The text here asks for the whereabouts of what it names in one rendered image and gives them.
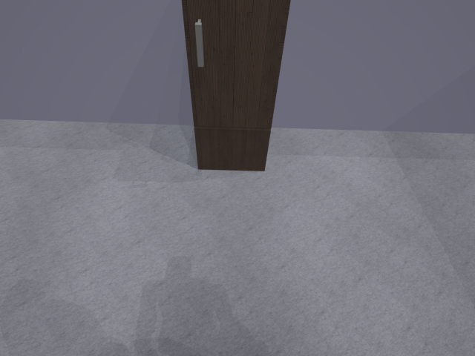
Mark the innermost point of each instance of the handle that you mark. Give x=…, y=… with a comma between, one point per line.
x=199, y=43

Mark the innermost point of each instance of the cupboard door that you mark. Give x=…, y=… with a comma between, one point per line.
x=240, y=49

